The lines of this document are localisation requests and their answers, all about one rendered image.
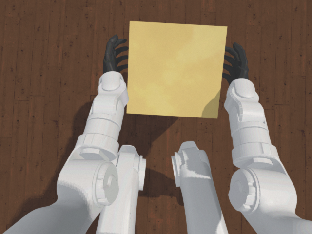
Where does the robot right forearm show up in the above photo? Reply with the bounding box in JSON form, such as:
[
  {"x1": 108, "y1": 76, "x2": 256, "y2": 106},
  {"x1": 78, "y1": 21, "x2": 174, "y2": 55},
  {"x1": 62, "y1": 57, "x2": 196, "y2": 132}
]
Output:
[{"x1": 224, "y1": 78, "x2": 290, "y2": 179}]

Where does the robot left shin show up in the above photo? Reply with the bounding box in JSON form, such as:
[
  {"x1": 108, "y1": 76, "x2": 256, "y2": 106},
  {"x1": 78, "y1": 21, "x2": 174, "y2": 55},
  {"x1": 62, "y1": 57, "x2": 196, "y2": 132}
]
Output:
[{"x1": 110, "y1": 145, "x2": 139, "y2": 167}]

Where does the left robot hand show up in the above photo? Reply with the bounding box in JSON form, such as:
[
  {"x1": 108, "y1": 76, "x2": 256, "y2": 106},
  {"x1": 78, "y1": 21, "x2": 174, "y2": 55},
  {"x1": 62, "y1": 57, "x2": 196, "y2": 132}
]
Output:
[{"x1": 103, "y1": 34, "x2": 129, "y2": 74}]

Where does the robot shin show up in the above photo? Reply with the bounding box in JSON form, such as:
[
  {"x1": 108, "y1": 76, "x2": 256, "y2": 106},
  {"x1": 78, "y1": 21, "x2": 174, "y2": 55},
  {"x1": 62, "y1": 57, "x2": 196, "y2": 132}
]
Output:
[
  {"x1": 178, "y1": 141, "x2": 211, "y2": 171},
  {"x1": 110, "y1": 145, "x2": 139, "y2": 167}
]

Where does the carton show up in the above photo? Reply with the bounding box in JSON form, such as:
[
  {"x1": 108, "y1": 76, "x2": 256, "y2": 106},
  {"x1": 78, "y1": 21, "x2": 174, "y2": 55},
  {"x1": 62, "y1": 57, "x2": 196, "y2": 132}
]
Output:
[{"x1": 127, "y1": 21, "x2": 227, "y2": 118}]

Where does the right robot hand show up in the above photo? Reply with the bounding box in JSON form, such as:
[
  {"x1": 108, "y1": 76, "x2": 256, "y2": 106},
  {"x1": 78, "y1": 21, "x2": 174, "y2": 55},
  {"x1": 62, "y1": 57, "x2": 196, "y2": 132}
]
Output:
[{"x1": 222, "y1": 42, "x2": 249, "y2": 85}]

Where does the robot right shin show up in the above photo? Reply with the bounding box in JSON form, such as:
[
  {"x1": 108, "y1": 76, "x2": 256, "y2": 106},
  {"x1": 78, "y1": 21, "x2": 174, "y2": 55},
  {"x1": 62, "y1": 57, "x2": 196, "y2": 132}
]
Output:
[{"x1": 178, "y1": 141, "x2": 211, "y2": 171}]

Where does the robot left forearm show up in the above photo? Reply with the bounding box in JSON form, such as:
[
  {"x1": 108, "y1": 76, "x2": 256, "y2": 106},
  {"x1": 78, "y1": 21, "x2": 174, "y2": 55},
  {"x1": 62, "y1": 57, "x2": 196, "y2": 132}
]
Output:
[{"x1": 57, "y1": 71, "x2": 129, "y2": 185}]

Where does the robot left upper arm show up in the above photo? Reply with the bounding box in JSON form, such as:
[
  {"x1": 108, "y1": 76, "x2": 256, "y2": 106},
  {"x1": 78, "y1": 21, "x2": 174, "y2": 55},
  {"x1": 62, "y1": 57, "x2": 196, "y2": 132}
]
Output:
[{"x1": 3, "y1": 159, "x2": 119, "y2": 234}]

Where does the robot right upper arm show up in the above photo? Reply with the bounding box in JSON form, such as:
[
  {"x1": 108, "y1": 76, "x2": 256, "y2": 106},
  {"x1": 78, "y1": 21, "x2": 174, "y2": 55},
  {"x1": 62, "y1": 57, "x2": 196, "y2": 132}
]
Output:
[{"x1": 228, "y1": 167, "x2": 312, "y2": 234}]

